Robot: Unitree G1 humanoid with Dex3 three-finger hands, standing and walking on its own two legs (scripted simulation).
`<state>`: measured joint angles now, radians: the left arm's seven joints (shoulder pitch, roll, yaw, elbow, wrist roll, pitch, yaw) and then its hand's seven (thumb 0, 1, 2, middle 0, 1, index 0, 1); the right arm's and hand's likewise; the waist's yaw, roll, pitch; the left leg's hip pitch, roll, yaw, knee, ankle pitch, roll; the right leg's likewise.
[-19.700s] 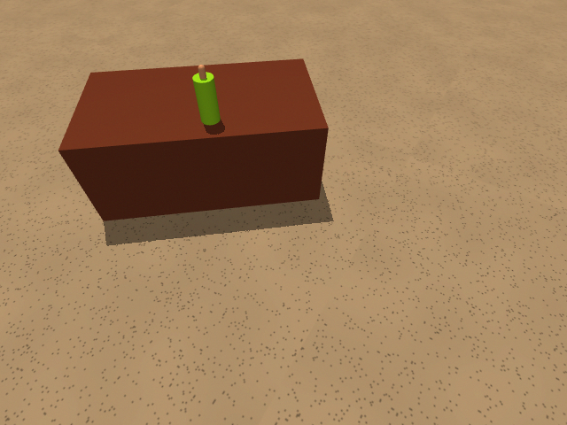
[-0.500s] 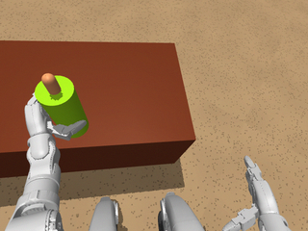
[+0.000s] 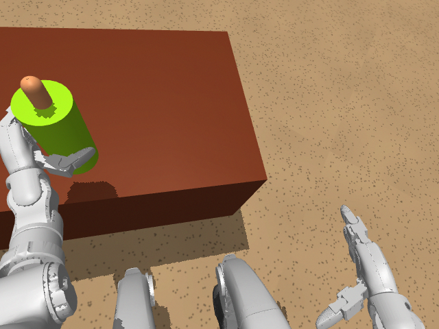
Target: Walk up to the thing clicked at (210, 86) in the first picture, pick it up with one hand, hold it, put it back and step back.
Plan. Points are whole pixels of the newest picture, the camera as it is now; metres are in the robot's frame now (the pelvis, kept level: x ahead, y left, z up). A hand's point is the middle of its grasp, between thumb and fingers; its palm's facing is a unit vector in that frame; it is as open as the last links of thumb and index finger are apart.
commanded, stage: crouch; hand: left
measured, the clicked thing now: (58, 127) +0.46 +0.20 +0.02
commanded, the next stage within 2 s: lower in 0.30 s
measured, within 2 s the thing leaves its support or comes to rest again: rests again in 1.44 s
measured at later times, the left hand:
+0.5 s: hand (60, 134) +0.49 +0.22 -0.05, palm faces +0.26 -0.97 -0.01, open 10.9 cm
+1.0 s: hand (69, 146) +0.50 +0.22 -0.11, palm faces +0.26 -0.96 -0.03, open 10.9 cm
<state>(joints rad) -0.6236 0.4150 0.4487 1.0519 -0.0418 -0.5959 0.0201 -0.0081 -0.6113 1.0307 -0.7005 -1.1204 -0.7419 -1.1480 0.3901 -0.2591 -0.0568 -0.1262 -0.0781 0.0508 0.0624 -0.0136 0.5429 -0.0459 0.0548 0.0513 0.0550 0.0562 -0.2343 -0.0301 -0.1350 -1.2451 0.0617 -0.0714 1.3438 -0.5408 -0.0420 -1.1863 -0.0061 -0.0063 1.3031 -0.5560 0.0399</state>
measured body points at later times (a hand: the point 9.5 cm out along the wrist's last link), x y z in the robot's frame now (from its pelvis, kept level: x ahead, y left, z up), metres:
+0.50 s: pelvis +0.00 +0.01 -0.02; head +0.16 +0.06 +0.39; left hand +0.47 +0.27 -0.04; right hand +0.16 -0.27 +0.02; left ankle +0.04 +0.14 -0.61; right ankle +0.03 -0.15 -0.61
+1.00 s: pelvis -0.02 +0.01 -0.06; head +0.17 +0.08 +0.34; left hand +0.48 +0.27 -0.10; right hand +0.15 -0.26 +0.03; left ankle +0.04 +0.14 -0.61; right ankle +0.03 -0.15 -0.61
